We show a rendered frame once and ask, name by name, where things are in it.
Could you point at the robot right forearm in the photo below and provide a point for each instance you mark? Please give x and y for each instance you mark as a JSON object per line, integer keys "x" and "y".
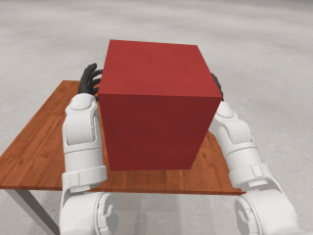
{"x": 247, "y": 169}

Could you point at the right robot upper arm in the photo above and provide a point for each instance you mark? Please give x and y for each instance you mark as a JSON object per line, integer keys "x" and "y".
{"x": 266, "y": 212}

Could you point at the robot left forearm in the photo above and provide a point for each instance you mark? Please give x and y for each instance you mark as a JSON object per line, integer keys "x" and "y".
{"x": 82, "y": 143}

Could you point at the robot left hand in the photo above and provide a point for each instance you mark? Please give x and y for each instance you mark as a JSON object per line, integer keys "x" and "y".
{"x": 87, "y": 82}

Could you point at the carton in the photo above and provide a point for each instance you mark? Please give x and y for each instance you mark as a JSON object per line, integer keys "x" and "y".
{"x": 157, "y": 102}

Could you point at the left robot upper arm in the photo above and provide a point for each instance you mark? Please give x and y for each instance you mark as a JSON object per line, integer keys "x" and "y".
{"x": 89, "y": 214}

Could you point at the robot right hand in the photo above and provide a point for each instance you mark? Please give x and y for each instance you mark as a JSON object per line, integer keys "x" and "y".
{"x": 218, "y": 85}

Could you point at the table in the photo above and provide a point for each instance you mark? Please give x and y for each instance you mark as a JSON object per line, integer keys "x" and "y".
{"x": 35, "y": 160}

